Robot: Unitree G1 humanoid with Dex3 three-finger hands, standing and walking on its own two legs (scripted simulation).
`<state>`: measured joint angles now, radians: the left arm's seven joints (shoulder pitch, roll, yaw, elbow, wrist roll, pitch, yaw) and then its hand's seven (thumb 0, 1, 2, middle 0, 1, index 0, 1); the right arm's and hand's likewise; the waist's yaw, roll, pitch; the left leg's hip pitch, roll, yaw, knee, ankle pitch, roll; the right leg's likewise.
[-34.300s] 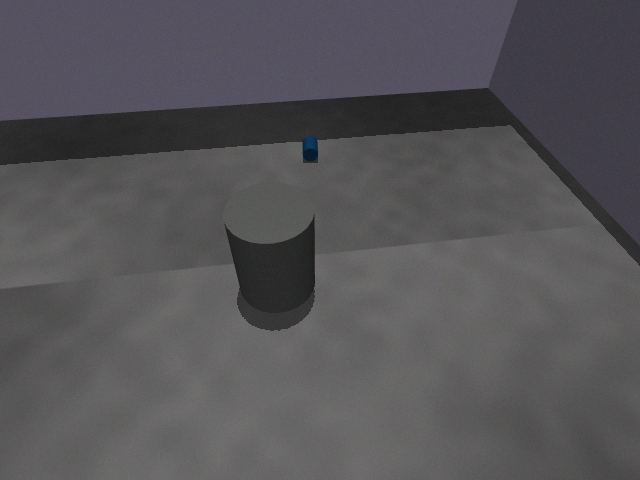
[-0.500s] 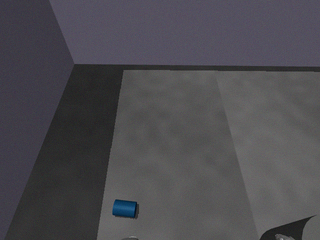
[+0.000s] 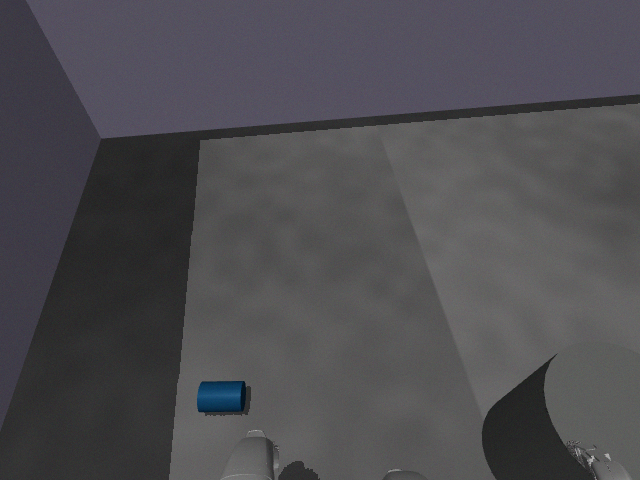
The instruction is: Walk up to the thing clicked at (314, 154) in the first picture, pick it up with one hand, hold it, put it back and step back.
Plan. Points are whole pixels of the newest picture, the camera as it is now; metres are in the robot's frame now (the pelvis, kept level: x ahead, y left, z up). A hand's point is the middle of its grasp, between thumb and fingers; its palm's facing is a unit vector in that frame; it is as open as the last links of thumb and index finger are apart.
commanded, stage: walk up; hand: left
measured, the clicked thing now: (222, 396) +0.43 +0.30 -0.69
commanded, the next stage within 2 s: stand in 1.24 s
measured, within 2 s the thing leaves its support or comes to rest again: neither
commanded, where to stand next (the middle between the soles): +0.07 +0.01 m, yaw +5 degrees
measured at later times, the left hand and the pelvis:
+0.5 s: hand out of the picture +0.05 +0.37 -0.11, palm faces +0.05 -0.92 -0.38, open 7.4 cm; pelvis -0.02 +0.07 +0.04, yaw +5 degrees
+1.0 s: hand out of the picture +0.11 +0.27 -0.11, palm faces +0.01 -0.95 -0.32, open 7.4 cm; pelvis +0.04 +0.01 +0.03, yaw +2 degrees
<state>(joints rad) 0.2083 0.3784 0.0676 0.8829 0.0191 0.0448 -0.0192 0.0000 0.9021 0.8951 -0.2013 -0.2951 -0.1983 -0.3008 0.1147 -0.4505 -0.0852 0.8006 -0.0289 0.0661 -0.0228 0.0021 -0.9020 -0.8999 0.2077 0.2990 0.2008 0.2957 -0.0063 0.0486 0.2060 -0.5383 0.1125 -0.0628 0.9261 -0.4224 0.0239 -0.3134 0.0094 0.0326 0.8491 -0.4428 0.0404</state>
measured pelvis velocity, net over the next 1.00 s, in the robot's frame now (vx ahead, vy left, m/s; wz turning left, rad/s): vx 0.04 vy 0.01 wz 0.04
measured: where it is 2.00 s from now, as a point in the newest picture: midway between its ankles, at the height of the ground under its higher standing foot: outside the picture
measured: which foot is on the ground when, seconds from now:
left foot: up 0.00-0.34, down 0.36-0.92, up 0.94-1.00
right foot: down 0.00-0.36, up 0.38-0.84, down 0.86-1.00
